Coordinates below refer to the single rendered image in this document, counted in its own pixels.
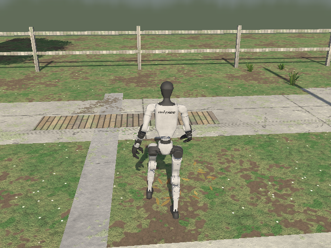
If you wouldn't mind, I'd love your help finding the robot right forearm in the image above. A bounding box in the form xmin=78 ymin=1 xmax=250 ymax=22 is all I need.
xmin=185 ymin=124 xmax=192 ymax=138

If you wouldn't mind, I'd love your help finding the robot right thigh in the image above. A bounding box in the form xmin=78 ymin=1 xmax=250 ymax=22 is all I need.
xmin=171 ymin=145 xmax=183 ymax=185

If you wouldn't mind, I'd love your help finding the humanoid robot torso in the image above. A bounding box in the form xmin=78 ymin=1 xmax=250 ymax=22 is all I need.
xmin=154 ymin=102 xmax=178 ymax=155

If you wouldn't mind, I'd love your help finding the robot left hand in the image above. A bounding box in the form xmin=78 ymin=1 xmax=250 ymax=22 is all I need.
xmin=132 ymin=145 xmax=143 ymax=159

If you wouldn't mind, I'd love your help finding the robot right upper arm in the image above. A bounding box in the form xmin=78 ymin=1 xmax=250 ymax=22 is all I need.
xmin=177 ymin=104 xmax=191 ymax=132

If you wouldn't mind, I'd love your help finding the robot left forearm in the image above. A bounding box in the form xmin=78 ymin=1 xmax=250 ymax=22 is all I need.
xmin=134 ymin=124 xmax=146 ymax=148

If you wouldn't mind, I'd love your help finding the robot right hand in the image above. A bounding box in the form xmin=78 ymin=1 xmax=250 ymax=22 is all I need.
xmin=180 ymin=134 xmax=192 ymax=143

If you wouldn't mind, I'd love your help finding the robot left upper arm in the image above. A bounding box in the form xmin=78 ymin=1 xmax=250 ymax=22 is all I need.
xmin=141 ymin=103 xmax=156 ymax=133

